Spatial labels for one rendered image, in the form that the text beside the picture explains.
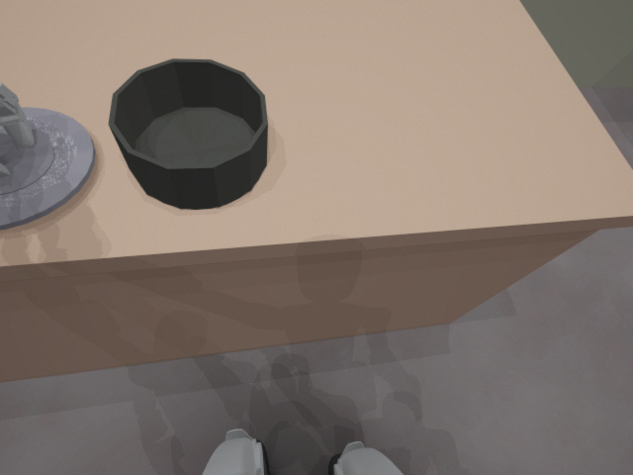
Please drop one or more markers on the robot shin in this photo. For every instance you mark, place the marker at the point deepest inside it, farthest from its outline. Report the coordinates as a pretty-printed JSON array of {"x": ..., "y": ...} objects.
[
  {"x": 237, "y": 433},
  {"x": 352, "y": 446}
]

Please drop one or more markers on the left robot hand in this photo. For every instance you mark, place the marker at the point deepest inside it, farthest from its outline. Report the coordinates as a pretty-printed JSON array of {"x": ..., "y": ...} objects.
[{"x": 14, "y": 121}]

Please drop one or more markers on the pot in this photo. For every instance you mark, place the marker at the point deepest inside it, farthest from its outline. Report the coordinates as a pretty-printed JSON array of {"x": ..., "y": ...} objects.
[{"x": 193, "y": 132}]

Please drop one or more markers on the left robot shin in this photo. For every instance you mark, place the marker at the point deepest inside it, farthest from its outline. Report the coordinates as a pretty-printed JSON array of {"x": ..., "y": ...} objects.
[{"x": 237, "y": 433}]

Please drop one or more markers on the lid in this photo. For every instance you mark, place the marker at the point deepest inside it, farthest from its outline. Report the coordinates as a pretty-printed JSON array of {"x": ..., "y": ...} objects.
[{"x": 46, "y": 175}]

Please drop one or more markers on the right robot shin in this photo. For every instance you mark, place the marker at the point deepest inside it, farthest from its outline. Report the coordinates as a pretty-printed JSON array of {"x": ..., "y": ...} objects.
[{"x": 352, "y": 446}]

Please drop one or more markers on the knob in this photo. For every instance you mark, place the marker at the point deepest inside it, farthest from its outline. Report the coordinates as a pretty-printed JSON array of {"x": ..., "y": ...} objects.
[{"x": 8, "y": 149}]

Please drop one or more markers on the table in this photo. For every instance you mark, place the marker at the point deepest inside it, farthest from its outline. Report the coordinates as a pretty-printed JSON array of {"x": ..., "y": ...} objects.
[{"x": 422, "y": 156}]

